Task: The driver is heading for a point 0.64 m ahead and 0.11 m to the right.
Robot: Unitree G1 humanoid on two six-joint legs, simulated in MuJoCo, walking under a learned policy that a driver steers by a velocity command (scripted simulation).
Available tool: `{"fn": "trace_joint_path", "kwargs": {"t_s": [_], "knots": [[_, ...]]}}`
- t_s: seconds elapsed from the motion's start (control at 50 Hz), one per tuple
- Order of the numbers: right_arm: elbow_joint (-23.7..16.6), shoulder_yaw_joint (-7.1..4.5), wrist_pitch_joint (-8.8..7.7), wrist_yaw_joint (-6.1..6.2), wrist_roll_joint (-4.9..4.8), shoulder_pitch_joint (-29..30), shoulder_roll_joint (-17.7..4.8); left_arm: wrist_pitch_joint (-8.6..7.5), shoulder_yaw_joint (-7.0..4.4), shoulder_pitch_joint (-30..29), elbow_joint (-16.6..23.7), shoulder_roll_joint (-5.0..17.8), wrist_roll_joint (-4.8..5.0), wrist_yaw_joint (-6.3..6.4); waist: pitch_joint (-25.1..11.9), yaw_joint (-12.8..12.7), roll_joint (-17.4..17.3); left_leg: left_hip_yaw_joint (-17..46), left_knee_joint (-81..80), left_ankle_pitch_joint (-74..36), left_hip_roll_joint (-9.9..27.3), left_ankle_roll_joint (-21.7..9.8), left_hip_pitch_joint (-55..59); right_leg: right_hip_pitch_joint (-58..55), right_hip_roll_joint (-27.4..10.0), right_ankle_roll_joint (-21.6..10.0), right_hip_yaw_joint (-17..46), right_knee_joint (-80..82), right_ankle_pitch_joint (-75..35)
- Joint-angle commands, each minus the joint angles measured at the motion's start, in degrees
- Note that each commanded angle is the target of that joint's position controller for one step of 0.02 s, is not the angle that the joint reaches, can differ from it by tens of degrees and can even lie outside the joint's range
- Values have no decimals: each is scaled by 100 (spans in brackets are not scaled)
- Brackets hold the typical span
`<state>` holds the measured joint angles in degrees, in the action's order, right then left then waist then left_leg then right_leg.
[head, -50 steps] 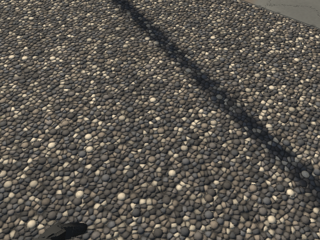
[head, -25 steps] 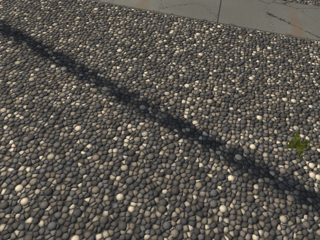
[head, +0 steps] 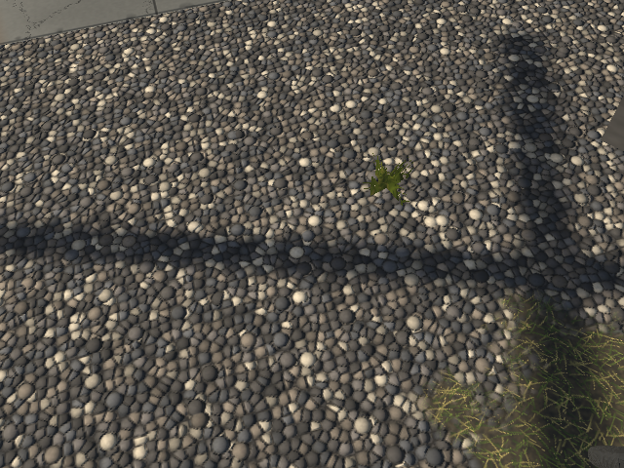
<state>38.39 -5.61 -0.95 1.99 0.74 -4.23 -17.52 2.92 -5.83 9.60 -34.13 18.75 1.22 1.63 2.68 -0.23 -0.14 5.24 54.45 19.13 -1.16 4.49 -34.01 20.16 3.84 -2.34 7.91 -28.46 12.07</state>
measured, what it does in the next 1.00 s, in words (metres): walks ahead, turning right: left foot, then right foot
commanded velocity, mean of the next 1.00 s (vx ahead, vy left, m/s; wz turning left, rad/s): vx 0.40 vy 0.00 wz -0.46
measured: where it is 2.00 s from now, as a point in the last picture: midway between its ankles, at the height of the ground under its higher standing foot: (488, 281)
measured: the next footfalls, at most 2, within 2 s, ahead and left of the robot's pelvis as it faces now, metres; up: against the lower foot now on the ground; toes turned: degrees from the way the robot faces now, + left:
left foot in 0.16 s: +0.12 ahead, +0.12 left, +0.00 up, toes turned -19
right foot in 0.62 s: -0.04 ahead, -0.13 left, +0.00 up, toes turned -40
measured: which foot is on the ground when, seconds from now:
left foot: up 0.00-0.14, down 0.16-0.60, up 0.62-1.00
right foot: down 0.00-0.18, up 0.20-0.60, down 0.62-1.00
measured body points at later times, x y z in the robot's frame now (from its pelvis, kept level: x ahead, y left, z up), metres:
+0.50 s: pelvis +0.02 +0.01 +0.00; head +0.05 +0.00 +0.45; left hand +0.29 +0.19 -0.09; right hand +0.02 -0.31 -0.09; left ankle +0.09 +0.13 -0.74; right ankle -0.04 -0.11 -0.68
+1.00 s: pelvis +0.21 -0.18 -0.04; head +0.24 -0.20 +0.41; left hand +0.27 +0.07 -0.17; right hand +0.26 -0.47 -0.15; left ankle +0.37 -0.21 -0.72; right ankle -0.06 -0.11 -0.73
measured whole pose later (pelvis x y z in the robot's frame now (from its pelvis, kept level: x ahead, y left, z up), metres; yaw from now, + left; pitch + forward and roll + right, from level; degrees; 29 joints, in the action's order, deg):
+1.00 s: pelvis +0.21 -0.18 -0.04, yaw -25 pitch +2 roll +0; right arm 41.2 -1.5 0.6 -4.9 0.7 -5.9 -15.7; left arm -4.1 -0.6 28.7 -50.2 13.0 -2.6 1.8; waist 2.3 -1.5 -0.7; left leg -10.8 44.4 7.1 -2.9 -9.6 -39.2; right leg -17.7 1.5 1.2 -15.9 -12.6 27.2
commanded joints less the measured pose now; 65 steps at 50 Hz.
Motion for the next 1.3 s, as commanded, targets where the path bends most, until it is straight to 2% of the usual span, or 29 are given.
{"fn": "trace_joint_path", "kwargs": {"t_s": [0.02, 0.12, 0.16, 0.18, 0.2, 0.22, 0.26, 0.32, 0.38, 0.42, 0.48, 0.56, 0.6, 0.62, 0.64, 0.66, 0.68, 0.74, 0.88, 0.96, 1.0, 1.02, 1.04, 1.06, 1.08, 1.12, 1.14, 1.2, 1.3], "knots": [[-351, -32, -76, -47, -34, 68, -296, -65, -299, -390, 505, 1029, 24, 70, -1082, 63, 780, 108, -825, -255, -258, 8, 281, -804, -1142, -913, 1629, 476, -1482], [-361, -104, -143, -138, -100, -58, -503, -19, -285, -495, 547, 998, 49, 10, -969, 56, 1141, 257, -2063, -241, -369, -138, 1088, -641, -942, -748, 2398, 280, -1178], [-250, -189, -176, -138, -95, -409, -647, 2, -222, -591, 591, 822, 96, 6, -995, 228, 984, 262, -3243, -1158, -16, -318, 2175, -194, -571, -447, 2300, -143, -501], [-309, -257, -133, -91, -6, -434, -980, 9, -105, -154, 544, 406, 43, -12, -1297, -19, -89, 1285, -3433, -1517, 1228, -788, 3032, 422, -47, -147, 1617, -1258, 1514], [-298, -269, -84, -90, 203, -371, -1134, -45, -136, -93, 696, 534, 70, -27, -979, -228, -1737, 2792, -3840, -1974, 2188, -1725, 2866, 1501, 559, 182, 491, -2549, 2569], [-476, -201, -104, -72, 210, -130, -825, -95, -283, 95, 552, 1060, -1, -47, -838, -244, -1361, 2786, -3855, -1748, 2449, -2016, 2666, 1720, 0, 404, 376, -3639, 2264], [-625, -78, -26, 53, 86, 274, -411, -9, -338, 149, 294, 1107, 48, -46, -564, -255, -689, 1399, -3747, -1086, 1699, -1615, 2298, 1691, -267, 607, 41, -4321, 1435], [-588, -50, 60, 192, 39, 137, -467, 58, -179, 23, 373, 650, 84, -90, -400, -52, -684, 362, -3809, -1529, 1395, -1536, 2369, 1898, -528, 776, -493, -4349, 844], [-461, -128, 105, 196, 99, -304, -657, 38, -82, -370, 566, 453, 66, -123, -625, 262, -809, 45, -3779, -1895, 1651, -1692, 3018, 1979, -783, 875, -670, -3561, 876], [-383, -241, 74, 136, -18, -570, -928, -1, -42, -336, 596, 433, 47, -199, -954, 363, -967, 78, -4071, -333, 1886, -1619, 3190, 1749, -926, 774, -822, -3093, 986], [-389, -318, -67, 42, -157, -391, -1143, -66, -56, -138, 481, 509, 56, -321, -808, 175, -1086, -90, -4485, 1294, 2034, -1345, 2716, 1075, -980, 421, -1076, -2393, 1090], [-279, -288, -163, -145, -248, -116, -1050, -129, -38, 679, -67, 309, 64, -348, -491, -302, -756, -753, -4184, 1595, 1873, -1099, 1885, -559, -730, -49, -1633, -1025, 1206], [-204, -76, -148, -226, -171, -82, -416, -258, -29, 2021, -868, 214, -2, -286, -232, -778, 517, -1439, -2294, 1501, 1248, -894, 650, -2286, -232, -289, -1825, 215, 1016], [-150, 193, -6, -347, 390, -297, 277, -287, 82, 2404, -806, 338, -564, -406, -120, -1018, 1965, -1905, 564, 2039, 601, -760, -1073, -3103, -1142, -321, 69, 799, 2426], [-639, 224, -5, -354, 395, 110, 376, -355, -18, 2068, -350, 1111, -477, -330, 16, -829, 2352, -1247, 1595, 1656, 150, -673, -2641, -2921, -2444, -730, 2256, 1448, 1980], [-926, 171, -57, -394, 345, 913, -25, -393, -87, 2050, -367, 1123, -399, -243, 32, -1077, 1228, -379, 1943, 742, 504, -705, -3086, -2723, -2811, -1054, 2779, 1999, 2801], [-796, 100, -114, -452, 169, 877, -313, -468, 16, 1843, -391, 888, -439, -198, 259, -882, 638, -86, 1873, -40, 540, -713, -3022, -2523, -2683, -936, 2233, 1977, 2878], [-80, -27, -62, -639, 61, -365, -631, -707, 198, 1171, -390, 524, -360, -155, 338, -186, 668, 176, 1452, -1146, 349, -523, -1764, -1847, -1923, -248, 179, 2215, 1413], [-128, 256, 60, -759, 60, 459, -105, -898, 324, 1824, -1022, 103, -339, -128, 753, -273, 326, -1074, 48, -1771, 218, -927, -1544, -2226, -1469, 100, -1920, 2436, -1876], [-214, 367, 91, -691, -15, 232, -117, -861, 282, 1800, -1251, 546, -345, 68, 158, 121, 741, -1937, -972, -1398, -355, -1468, 59, -2870, -1626, 285, -2373, 1397, -7364], [239, 202, 106, -591, -62, -1476, -557, -679, 150, 1326, -1145, 925, -456, 176, -734, 1030, 1023, -1792, -905, -667, -654, -1731, 1570, -2962, -1840, 229, -2294, -637, -8669], [618, 30, 92, -516, -49, -2695, -903, -607, 93, 991, -1009, 1076, -468, 149, -1172, 1582, 897, -1370, -1143, -78, -700, -1943, 2883, -2268, -1836, 94, -2119, -2276, -8077], [791, -134, 74, -404, -39, -3161, -1139, -623, 121, 687, -957, 862, -386, 31, -1104, 1790, 195, -531, -1918, 50, -410, -2210, 3938, -980, -1100, 29, -2127, -4564, -4496], [740, -203, 151, -340, -12, -2423, -1457, -774, 404, 532, -505, -223, -405, -129, -662, 836, -1315, 2100, -2384, 538, 692, -2809, 4704, 1797, 131, 247, -1552, -6524, 1210], [515, -240, 155, -348, -42, -2065, -1590, -926, 435, 334, -38, 26, -345, -168, -1106, 734, -953, 4194, -3556, 1174, 1273, -3392, 5033, 2861, 115, 226, -227, -6904, 1174], [623, -117, 68, -266, 17, -2059, -920, -1092, 445, 237, -62, 338, -364, -195, -175, 333, 384, 3905, -4335, 1366, 1323, -2893, 3744, 2719, -519, 134, -42, -5748, 626], [621, -68, -17, -235, 42, -1858, -809, -1034, 474, 175, -81, 303, -456, -173, 121, 79, 606, 3340, -4340, 842, 1067, -2705, 3012, 2407, -709, 210, -81, -5289, 665], [552, 30, -271, -212, -34, -1648, -767, -671, 569, 152, -43, 193, -624, -201, 435, -259, 518, 2229, -4511, 54, 428, -2531, 1602, 1838, -1021, 527, -335, -4232, 774], [614, -44, -351, -257, -121, -2016, -913, -640, 743, -1411, 562, -87, -385, -347, 497, 413, -54, 1491, -4581, -2209, -124, -1964, 1230, 908, -765, 625, -915, -1343, -1453]]}}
